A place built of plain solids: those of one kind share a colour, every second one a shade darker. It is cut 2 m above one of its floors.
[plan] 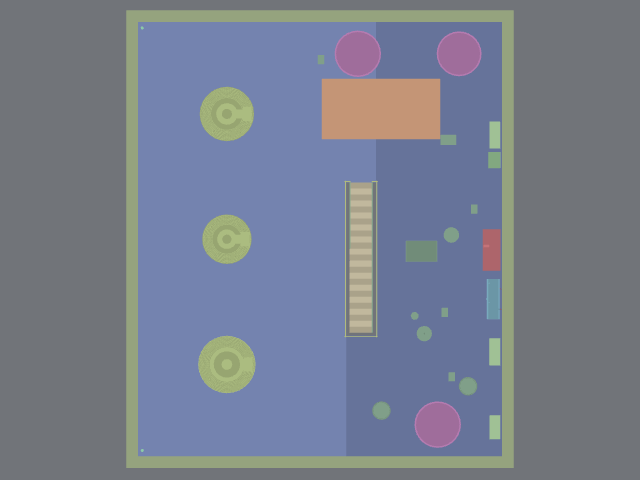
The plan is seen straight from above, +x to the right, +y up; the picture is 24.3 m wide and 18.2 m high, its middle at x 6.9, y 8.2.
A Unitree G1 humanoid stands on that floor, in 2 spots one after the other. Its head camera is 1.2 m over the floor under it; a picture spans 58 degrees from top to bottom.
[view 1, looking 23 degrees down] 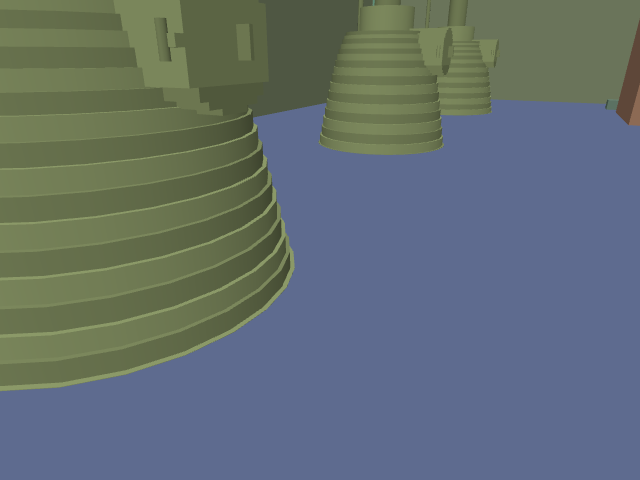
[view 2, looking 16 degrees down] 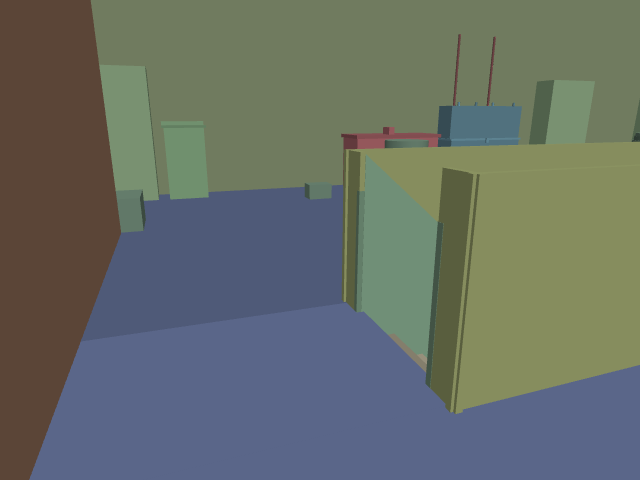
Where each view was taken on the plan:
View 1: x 5.57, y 1.90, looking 117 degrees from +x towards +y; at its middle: upper_floor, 3.07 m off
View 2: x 6.56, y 11.47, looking -19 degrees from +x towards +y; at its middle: upper_floor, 4.35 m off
